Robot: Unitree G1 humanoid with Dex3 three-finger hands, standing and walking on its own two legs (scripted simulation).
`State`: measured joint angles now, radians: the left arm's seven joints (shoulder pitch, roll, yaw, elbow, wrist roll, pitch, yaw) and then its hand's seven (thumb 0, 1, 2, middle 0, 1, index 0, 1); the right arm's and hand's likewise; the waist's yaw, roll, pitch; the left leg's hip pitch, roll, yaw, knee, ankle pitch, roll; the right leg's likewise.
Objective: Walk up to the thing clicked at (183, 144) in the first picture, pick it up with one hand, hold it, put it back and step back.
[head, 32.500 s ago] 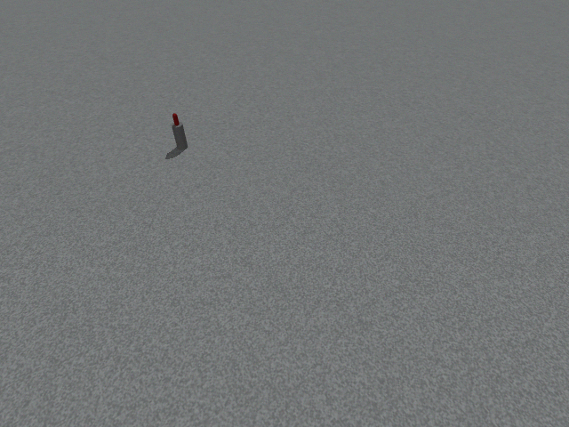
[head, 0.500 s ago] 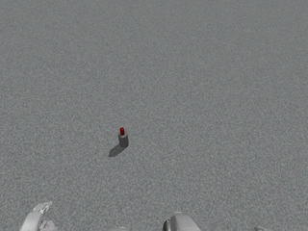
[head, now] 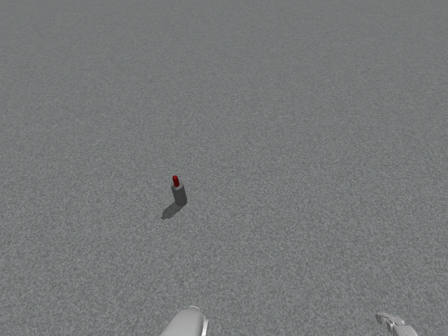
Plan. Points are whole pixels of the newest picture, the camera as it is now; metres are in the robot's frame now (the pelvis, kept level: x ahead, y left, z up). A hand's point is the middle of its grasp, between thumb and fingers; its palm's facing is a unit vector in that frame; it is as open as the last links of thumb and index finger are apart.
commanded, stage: step back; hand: left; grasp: from the side
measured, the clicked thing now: (178, 189) +0.83 +0.28 -0.64
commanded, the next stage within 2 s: stand in 1.70 s
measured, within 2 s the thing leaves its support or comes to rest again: neither
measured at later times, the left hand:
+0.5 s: hand out of the picture -0.07 +0.24 -0.15, palm faces +0.04 -0.93 -0.35, open 7.4 cm
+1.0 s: hand out of the picture -0.19 +0.26 -0.13, palm faces +0.08 -0.92 -0.39, open 7.4 cm
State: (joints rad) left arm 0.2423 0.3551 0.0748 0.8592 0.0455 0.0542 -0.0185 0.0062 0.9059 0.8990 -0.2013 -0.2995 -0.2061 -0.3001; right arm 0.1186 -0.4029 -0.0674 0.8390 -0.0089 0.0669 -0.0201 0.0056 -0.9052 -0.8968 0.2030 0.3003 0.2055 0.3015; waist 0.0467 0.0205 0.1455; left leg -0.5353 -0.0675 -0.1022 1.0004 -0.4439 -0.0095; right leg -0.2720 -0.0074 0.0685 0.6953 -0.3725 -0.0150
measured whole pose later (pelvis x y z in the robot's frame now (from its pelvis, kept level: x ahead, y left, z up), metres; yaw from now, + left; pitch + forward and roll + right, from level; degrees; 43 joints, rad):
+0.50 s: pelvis -0.16 -0.03 +0.00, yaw +3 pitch -1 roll -1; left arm 0.16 0.39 0.07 0.82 0.02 0.06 0.00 0.01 0.91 0.90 -0.20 -0.30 -0.20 -0.30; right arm 0.13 -0.38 -0.04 0.82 -0.04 0.02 -0.02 0.01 -0.90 -0.90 0.21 0.30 0.21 0.30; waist 0.02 -0.03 0.15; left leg -0.39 0.04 -0.02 0.63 -0.23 0.00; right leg -0.32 0.03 0.10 0.91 -0.50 0.01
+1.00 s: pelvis -0.23 -0.03 +0.01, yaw +5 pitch -2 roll +0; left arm 0.22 0.41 0.07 0.96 0.02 0.00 -0.02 0.01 0.91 0.90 -0.20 -0.30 -0.20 -0.30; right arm 0.25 -0.34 -0.05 0.97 -0.04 -0.02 0.02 0.01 -0.90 -0.90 0.21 0.30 0.21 0.30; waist 0.01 -0.02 0.07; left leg -0.21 -0.04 -0.04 0.53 -0.28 0.03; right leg -0.34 -0.03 0.02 0.84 -0.48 -0.02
